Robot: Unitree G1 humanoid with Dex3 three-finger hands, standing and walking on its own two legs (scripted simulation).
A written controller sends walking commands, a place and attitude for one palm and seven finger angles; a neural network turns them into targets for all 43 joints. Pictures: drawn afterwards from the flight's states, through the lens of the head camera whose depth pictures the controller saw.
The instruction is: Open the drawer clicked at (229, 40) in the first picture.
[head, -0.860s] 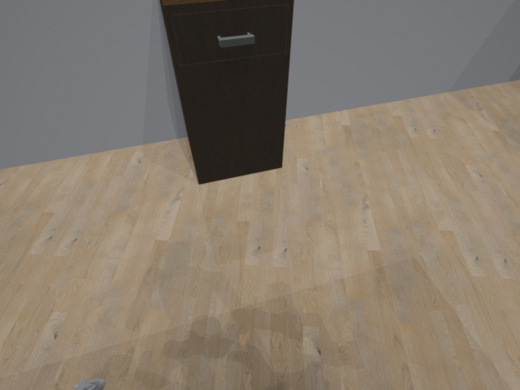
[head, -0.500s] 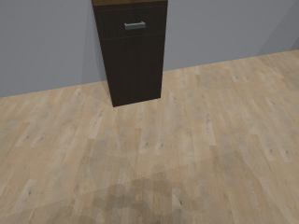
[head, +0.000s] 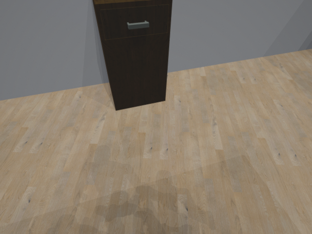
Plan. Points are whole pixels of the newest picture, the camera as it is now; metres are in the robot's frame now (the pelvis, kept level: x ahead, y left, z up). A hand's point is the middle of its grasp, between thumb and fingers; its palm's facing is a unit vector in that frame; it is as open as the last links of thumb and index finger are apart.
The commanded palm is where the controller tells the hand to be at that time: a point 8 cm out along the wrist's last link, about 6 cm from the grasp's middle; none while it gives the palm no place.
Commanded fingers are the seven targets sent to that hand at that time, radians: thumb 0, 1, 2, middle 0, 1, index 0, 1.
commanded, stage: look at it before walking up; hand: left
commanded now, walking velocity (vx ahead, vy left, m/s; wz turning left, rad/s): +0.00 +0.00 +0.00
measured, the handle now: (137, 24) +1.32 +0.19 -0.01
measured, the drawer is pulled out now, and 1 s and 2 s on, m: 0.00 0.00 0.00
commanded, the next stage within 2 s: walk to a spot facing it in 0.58 s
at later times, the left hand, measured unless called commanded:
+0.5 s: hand out of the picture +0.07 +0.25 -0.16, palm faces -0.03 -0.94 -0.33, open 7.4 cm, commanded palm none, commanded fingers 0.00 0.90 0.90 -0.20 -0.30 -0.20 -0.30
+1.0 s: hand out of the picture +0.07 +0.18 -0.18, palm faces -0.13 -0.96 -0.23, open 7.4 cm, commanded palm none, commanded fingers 0.00 0.90 0.90 -0.20 -0.30 -0.20 -0.30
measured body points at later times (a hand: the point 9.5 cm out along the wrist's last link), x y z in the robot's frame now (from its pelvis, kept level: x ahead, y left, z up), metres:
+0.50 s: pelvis +0.00 +0.00 +0.00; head +0.00 +0.00 +0.45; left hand +0.07 +0.30 -0.13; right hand +0.08 -0.29 -0.13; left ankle +0.01 +0.12 -0.74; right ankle +0.01 -0.12 -0.74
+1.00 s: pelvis +0.04 -0.02 -0.02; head +0.04 -0.04 +0.43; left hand +0.08 +0.23 -0.16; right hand +0.03 -0.28 -0.18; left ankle +0.01 +0.12 -0.74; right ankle +0.03 -0.11 -0.75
